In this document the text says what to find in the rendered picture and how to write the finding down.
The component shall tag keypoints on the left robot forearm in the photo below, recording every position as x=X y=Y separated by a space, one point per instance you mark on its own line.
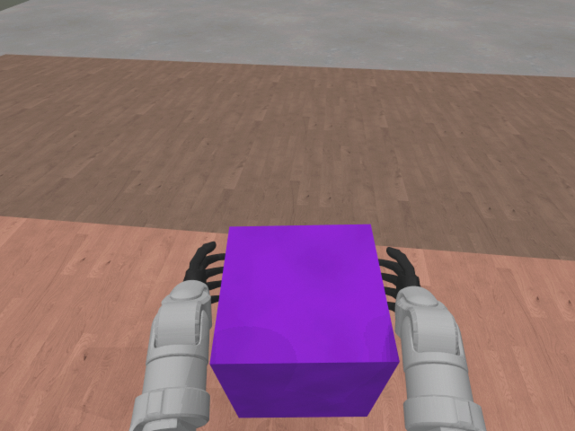
x=174 y=396

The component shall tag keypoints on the robot left hand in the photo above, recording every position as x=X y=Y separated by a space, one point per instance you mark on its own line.
x=199 y=262

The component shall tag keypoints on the right robot forearm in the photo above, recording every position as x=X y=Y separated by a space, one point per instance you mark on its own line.
x=439 y=394

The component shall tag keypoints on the carton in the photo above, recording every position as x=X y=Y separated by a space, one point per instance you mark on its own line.
x=303 y=328

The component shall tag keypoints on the robot right hand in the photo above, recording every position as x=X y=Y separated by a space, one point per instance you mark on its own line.
x=403 y=269

